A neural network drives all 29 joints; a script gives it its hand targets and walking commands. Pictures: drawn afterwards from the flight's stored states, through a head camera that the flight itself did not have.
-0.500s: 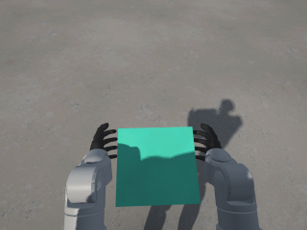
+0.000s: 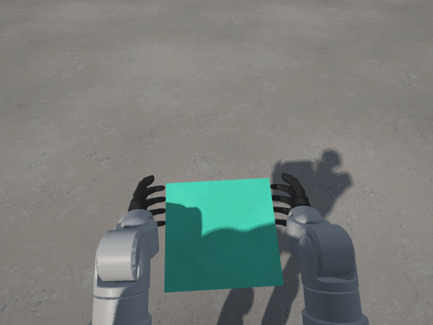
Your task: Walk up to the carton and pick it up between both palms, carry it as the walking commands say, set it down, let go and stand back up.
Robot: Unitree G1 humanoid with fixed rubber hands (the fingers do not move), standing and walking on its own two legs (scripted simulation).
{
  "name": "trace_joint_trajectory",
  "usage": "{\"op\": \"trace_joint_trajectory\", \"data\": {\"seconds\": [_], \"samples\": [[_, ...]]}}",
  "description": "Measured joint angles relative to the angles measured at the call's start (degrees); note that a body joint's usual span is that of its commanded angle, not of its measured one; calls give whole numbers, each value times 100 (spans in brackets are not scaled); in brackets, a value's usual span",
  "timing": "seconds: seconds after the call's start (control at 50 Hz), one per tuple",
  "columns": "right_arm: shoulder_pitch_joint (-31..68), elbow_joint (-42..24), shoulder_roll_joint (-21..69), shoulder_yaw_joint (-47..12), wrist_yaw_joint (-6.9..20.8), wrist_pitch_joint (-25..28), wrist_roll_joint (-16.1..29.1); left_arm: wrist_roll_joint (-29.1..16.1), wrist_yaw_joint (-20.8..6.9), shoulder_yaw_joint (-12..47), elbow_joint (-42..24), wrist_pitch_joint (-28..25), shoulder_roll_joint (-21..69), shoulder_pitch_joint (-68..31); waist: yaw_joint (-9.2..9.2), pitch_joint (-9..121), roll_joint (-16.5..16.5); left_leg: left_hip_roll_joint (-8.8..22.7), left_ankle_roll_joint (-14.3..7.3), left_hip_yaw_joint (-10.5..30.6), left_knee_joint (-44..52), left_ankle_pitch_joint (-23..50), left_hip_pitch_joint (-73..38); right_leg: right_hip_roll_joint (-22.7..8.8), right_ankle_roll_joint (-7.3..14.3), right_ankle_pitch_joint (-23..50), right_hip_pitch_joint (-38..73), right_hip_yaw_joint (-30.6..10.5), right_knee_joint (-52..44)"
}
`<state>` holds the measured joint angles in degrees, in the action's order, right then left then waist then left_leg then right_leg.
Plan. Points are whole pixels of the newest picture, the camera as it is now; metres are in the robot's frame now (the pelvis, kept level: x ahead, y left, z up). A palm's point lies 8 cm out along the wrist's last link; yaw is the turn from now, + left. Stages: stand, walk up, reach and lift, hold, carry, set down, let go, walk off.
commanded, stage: carry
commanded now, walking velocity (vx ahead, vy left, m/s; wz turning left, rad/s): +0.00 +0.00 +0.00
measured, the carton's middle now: (219, 236) +0.29 +0.00 +0.01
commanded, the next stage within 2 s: hold in 1.06 s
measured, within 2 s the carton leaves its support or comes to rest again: neither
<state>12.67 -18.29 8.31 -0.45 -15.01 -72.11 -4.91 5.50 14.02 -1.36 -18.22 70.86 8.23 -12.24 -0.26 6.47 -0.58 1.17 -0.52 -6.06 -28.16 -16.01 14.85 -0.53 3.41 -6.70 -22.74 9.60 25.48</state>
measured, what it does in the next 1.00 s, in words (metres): stands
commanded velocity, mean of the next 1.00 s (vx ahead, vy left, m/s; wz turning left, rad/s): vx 0.00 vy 0.00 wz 0.00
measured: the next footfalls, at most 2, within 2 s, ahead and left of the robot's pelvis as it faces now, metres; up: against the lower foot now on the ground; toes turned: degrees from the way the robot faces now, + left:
none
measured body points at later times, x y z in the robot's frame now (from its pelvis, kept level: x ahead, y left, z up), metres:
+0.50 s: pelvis +0.01 +0.01 +0.00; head -0.01 +0.01 +0.45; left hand +0.30 +0.14 +0.10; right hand +0.29 -0.12 +0.09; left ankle -0.02 +0.11 -0.74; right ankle +0.08 -0.07 -0.74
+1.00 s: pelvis +0.01 +0.03 +0.00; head +0.00 +0.03 +0.45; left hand +0.31 +0.16 +0.09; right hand +0.30 -0.11 +0.08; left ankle -0.02 +0.11 -0.74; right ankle +0.08 -0.07 -0.74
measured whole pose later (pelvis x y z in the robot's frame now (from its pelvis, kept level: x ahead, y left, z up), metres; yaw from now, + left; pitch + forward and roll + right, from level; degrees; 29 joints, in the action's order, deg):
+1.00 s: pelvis +0.01 +0.03 +0.00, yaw +0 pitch +2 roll +0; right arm 13.2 -14.0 8.4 1.5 -13.7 -69.8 -6.1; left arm 6.0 13.3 -2.2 -12.9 69.0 8.7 -14.6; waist -0.1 5.5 -0.2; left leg 0.0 -2.4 -6.9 -31.8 -20.3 13.9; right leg -2.0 2.5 -9.8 -22.6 8.5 30.0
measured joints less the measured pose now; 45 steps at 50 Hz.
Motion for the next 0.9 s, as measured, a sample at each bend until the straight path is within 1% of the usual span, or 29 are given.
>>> {"op": "trace_joint_trajectory", "data": {"seconds": [0.08, 0.14, 0.4, 0.72, 0.9], "samples": [[-12, 123, -3, 39, 24, -24, -38, -57, 10, 36, 6, 113, -8, 43, 88, 46, 2, 26, 9, 28, -147, -149, 31, 17, 74, -16, 19, 30, 38], [-9, 161, -2, 91, 18, -25, -72, -86, 9, 66, 57, 134, -4, 20, 115, 45, 38, 37, 6, 47, -218, -181, 57, 20, 91, -23, 24, 49, 53], [35, 182, 6, 99, 6, 3, -36, -18, 34, -18, 230, 60, 28, -140, 1, 4, 92, -7, -56, 18, -258, -246, 39, -25, 49, -80, 13, 14, 138], [72, 211, 14, 130, 17, 65, -52, -22, 29, -57, 260, 2, 43, -209, 15, -71, 71, -81, -142, -42, -367, -401, -18, -113, -45, -279, -25, -63, 412], [39, 271, 7, 148, 73, 128, -84, 13, -21, -54, 359, -74, 44, -216, 18, -101, 48, -109, -180, -71, -382, -431, -58, -139, -80, -311, -10, -96, 462]]}}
